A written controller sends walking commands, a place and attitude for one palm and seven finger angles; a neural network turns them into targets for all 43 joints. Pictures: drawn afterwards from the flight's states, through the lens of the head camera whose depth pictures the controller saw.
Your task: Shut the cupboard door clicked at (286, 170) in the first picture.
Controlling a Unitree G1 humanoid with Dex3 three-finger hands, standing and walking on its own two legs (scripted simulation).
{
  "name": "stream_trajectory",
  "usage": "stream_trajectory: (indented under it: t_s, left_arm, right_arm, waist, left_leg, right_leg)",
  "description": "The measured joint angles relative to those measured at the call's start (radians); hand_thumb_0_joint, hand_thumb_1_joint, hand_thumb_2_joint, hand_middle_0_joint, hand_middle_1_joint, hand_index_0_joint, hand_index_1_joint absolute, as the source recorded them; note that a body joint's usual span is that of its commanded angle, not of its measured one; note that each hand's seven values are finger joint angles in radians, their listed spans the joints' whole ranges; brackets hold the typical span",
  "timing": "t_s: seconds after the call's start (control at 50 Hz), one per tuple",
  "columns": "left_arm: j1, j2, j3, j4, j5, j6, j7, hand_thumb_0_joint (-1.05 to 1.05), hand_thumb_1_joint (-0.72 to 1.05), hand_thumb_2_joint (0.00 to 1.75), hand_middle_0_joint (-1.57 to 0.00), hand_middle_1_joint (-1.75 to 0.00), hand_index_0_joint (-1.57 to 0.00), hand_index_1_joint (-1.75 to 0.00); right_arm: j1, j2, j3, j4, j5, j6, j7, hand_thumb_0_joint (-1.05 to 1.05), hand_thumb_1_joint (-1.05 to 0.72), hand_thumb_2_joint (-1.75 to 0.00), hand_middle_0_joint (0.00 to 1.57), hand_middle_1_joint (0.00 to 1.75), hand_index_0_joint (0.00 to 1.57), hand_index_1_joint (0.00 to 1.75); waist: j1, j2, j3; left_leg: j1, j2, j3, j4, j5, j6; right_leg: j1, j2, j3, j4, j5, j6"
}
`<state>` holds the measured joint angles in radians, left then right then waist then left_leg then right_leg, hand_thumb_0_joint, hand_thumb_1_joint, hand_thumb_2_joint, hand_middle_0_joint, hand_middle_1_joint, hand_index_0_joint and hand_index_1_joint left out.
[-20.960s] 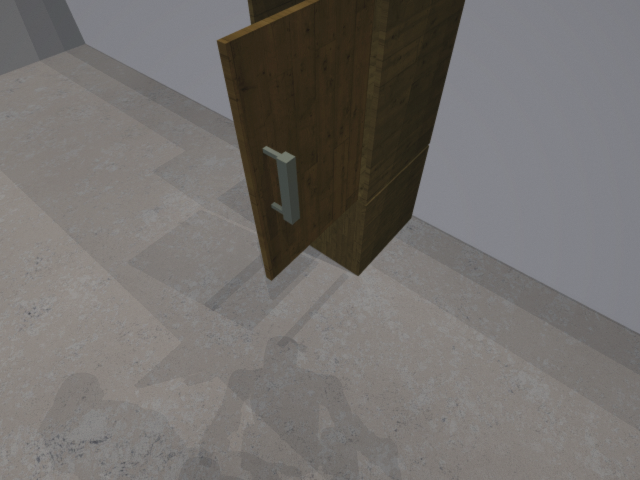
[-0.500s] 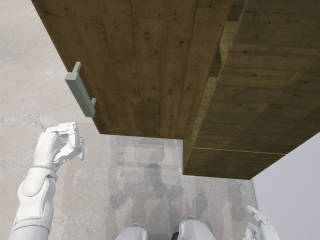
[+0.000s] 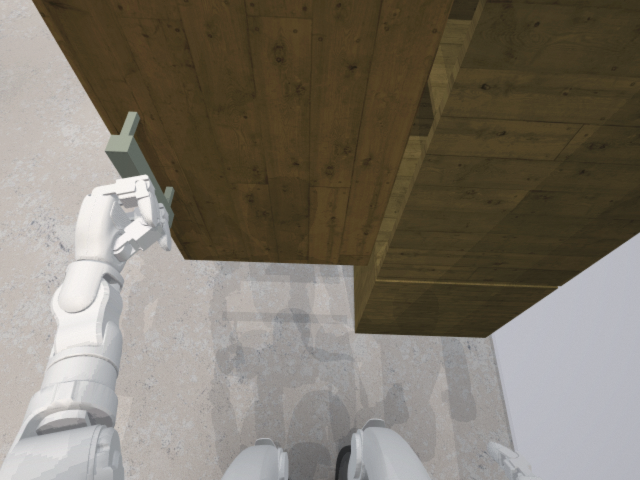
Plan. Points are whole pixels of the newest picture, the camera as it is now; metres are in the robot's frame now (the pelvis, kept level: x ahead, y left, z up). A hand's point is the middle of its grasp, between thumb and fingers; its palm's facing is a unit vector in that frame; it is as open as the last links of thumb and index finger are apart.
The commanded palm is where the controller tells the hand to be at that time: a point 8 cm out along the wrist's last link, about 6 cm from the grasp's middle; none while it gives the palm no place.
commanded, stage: bring the fist close to the handle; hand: left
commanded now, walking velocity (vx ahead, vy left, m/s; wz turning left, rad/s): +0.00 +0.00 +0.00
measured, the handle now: (148, 174) +0.49 +0.23 +0.04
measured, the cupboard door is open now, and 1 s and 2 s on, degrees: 90 81 62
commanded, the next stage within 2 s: push the door shut along its arc in 0.30 s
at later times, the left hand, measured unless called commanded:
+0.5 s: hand (164, 226) +0.41 +0.19 +0.05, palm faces -0.04 -1.00 -0.03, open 3.1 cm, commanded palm +0.39 +0.25 +0.04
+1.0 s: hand (175, 187) +0.47 +0.19 +0.05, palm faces -0.17 -0.99 -0.01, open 3.1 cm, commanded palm +0.46 +0.23 +0.04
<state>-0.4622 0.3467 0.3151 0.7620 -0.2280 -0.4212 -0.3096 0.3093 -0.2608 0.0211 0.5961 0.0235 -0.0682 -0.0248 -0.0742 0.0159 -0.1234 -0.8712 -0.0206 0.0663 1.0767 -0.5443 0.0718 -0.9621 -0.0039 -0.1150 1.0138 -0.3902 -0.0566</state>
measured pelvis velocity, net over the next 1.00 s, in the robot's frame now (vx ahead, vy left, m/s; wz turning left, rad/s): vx -0.01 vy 0.00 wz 0.00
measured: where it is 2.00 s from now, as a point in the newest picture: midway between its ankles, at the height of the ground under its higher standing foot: outside the picture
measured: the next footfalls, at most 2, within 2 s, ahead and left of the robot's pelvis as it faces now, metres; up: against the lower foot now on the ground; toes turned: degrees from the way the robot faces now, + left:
none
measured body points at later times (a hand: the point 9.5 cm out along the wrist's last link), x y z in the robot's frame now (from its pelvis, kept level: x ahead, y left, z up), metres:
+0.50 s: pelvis -0.01 +0.00 +0.00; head +0.10 +0.01 +0.44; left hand +0.41 +0.25 +0.05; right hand +0.10 -0.26 -0.11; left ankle -0.02 +0.07 -0.66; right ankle +0.05 -0.09 -0.66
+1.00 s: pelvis -0.01 +0.00 -0.01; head +0.13 +0.01 +0.42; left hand +0.47 +0.24 +0.05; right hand +0.03 -0.28 -0.12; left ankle -0.02 +0.07 -0.66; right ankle +0.05 -0.09 -0.66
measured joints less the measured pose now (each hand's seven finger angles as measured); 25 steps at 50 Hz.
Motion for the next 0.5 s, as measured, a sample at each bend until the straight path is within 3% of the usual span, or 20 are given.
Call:
stream_trajectory:
  t_s: [0.22, 0.36, 0.5]
  left_arm:
    - [0.065, -0.017, -0.019, -0.013, -0.005, -0.021, 0.003, 0.01, 0.90, 0.90, -1.30, -1.50, -1.30, -1.50]
    - [-0.003, -0.011, -0.032, 0.041, 0.017, -0.060, 0.020, 0.01, 0.90, 0.90, -1.30, -1.50, -1.30, -1.50]
    - [-0.060, 0.012, -0.027, 0.104, 0.023, -0.039, -0.003, 0.01, 0.90, 0.90, -1.30, -1.50, -1.30, -1.50]
  right_arm:
    - [0.029, -0.006, -0.012, -0.002, 0.004, 0.031, 0.007, 0.01, -0.90, -0.90, 0.20, 0.29, 0.20, 0.30]
    - [-0.005, -0.005, -0.006, 0.007, -0.003, 0.026, 0.003, 0.01, -0.90, -0.90, 0.20, 0.29, 0.20, 0.30]
    - [-0.023, -0.007, -0.001, -0.004, 0.000, 0.034, 0.000, 0.01, -0.90, -0.90, 0.20, 0.29, 0.20, 0.30]
  waist:
    - [0.003, 0.006, 0.001]
    - [0.001, -0.005, 0.008]
    - [-0.006, 0.000, 0.008]
  left_leg:
    - [0.035, -0.002, 0.005, -0.033, 0.013, 0.003]
    - [0.013, -0.005, -0.006, -0.010, 0.012, 0.001]
    - [0.001, -0.004, -0.006, -0.003, 0.011, 0.000]
  right_leg:
    - [0.034, 0.002, 0.007, -0.032, 0.014, 0.005]
    - [0.019, -0.005, -0.005, -0.013, 0.011, 0.001]
    - [0.006, -0.004, -0.005, -0.008, 0.010, 0.000]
